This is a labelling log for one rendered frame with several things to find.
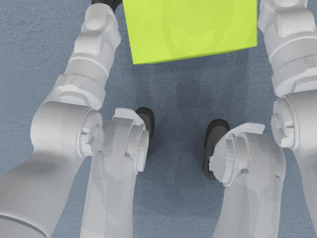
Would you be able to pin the robot left thigh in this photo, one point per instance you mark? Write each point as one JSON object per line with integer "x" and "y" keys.
{"x": 108, "y": 207}

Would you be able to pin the robot left shin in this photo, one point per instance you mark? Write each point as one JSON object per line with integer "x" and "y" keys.
{"x": 122, "y": 113}

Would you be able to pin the right robot forearm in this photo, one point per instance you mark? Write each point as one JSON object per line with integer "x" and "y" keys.
{"x": 290, "y": 38}

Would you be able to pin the left robot forearm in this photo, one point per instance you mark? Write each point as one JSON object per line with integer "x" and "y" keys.
{"x": 89, "y": 66}

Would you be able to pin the robot right upper arm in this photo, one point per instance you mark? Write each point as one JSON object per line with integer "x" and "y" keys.
{"x": 294, "y": 126}

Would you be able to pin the robot left upper arm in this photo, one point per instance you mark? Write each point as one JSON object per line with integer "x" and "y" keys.
{"x": 33, "y": 194}

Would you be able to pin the left robot hand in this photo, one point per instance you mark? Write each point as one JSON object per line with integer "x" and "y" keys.
{"x": 113, "y": 4}

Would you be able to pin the carton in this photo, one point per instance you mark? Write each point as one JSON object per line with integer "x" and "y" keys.
{"x": 167, "y": 30}

